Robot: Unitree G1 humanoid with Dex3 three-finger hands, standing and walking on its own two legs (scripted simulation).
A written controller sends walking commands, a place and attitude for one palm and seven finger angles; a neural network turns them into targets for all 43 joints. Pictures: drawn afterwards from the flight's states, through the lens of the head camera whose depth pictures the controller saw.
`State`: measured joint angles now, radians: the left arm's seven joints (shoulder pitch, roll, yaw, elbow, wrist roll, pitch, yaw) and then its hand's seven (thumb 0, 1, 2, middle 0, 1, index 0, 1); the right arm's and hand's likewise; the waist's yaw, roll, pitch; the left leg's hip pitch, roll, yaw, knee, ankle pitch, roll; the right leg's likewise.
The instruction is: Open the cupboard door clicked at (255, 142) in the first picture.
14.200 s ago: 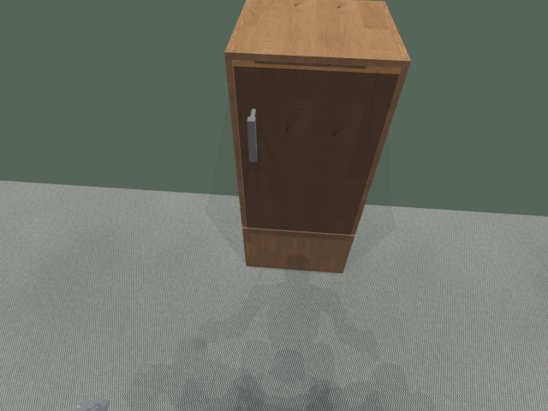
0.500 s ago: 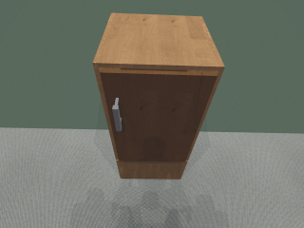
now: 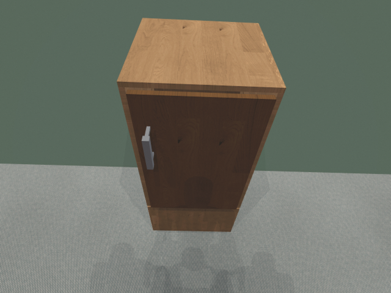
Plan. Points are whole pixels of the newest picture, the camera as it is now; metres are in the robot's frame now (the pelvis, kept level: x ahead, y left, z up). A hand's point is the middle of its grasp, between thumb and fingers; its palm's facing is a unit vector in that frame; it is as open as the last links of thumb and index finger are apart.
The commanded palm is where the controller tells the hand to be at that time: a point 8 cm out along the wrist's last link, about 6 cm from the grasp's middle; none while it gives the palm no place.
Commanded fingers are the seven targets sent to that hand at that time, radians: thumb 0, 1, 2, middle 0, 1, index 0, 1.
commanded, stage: look again from close up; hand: left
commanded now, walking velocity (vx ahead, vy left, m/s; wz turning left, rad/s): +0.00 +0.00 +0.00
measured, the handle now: (149, 148) +0.50 +0.17 -0.05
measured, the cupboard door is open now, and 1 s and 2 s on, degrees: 0 0 0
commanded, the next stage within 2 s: raise the hand with hooked fingers in 0.04 s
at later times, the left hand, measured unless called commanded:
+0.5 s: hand (136, 271) +0.17 +0.13 -0.04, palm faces -0.02 -1.00 +0.01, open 8.2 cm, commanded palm +0.12 +0.22 -0.06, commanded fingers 0.00 0.46 0.71 -0.23 -0.58 -0.23 -0.58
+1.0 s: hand (110, 259) +0.19 +0.19 -0.05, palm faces +0.05 -1.00 -0.04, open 11.2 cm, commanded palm +0.16 +0.24 -0.05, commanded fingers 0.00 -0.13 0.46 -0.27 -0.96 -0.27 -0.96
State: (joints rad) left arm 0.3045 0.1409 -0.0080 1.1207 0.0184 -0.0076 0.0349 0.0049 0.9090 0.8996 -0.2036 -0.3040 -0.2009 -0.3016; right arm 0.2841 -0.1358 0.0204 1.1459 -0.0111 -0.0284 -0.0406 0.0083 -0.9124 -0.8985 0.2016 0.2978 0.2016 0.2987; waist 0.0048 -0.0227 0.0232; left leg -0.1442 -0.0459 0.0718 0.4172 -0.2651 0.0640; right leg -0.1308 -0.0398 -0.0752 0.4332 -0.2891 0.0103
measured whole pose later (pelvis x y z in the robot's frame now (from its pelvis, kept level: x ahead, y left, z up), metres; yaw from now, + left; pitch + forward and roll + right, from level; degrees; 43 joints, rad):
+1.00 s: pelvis -0.05 -0.04 -0.09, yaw +0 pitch +16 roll -1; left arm 0.24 0.27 0.31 0.20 -0.34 -0.38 -0.35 0.01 0.10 0.56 -0.26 -0.82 -0.26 -0.82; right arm 0.28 -0.23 0.01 0.60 0.02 -0.20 -0.05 0.02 -0.90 -0.90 0.21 0.30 0.21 0.30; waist -0.02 0.03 -0.14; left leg -0.93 0.04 0.01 1.14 -0.50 0.01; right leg -0.88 0.01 -0.11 1.11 -0.52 -0.06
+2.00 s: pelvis -0.04 -0.01 -0.07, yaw +0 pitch +16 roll -3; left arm 0.00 0.40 0.43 0.44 -0.36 -0.37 -0.48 -0.01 -0.50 0.30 -0.30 -1.20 -0.30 -1.20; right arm 0.29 -0.29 0.02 0.55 0.03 -0.16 -0.05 0.01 -0.90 -0.90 0.21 0.30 0.21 0.30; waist -0.03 0.01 -0.12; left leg -0.87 0.02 0.03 1.07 -0.48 0.05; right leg -0.81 0.01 -0.10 1.00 -0.47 -0.02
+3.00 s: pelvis -0.04 -0.01 -0.08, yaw -1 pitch +18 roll -2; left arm -0.30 0.39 0.38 0.66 -0.25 -0.39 -0.35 -0.01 -0.50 0.30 -0.30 -1.20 -0.30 -1.20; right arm 0.30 -0.27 0.03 0.60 0.03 -0.08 -0.04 0.01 -0.90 -0.90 0.21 0.30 0.21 0.30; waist -0.06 0.02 -0.13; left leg -0.91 0.03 0.04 1.08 -0.49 0.04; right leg -0.87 0.01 -0.08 1.03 -0.48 -0.03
